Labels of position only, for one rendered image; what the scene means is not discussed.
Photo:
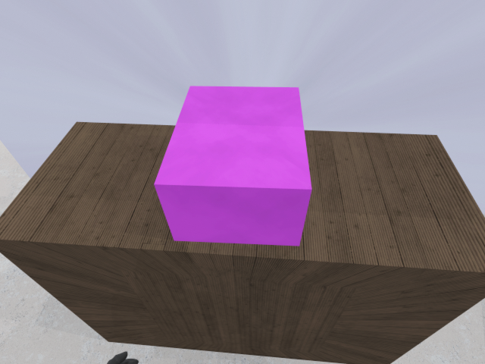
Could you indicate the carton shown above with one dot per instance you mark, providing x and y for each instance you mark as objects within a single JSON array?
[{"x": 236, "y": 168}]

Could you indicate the pedestal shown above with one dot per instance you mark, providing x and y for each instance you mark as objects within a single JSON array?
[{"x": 392, "y": 250}]

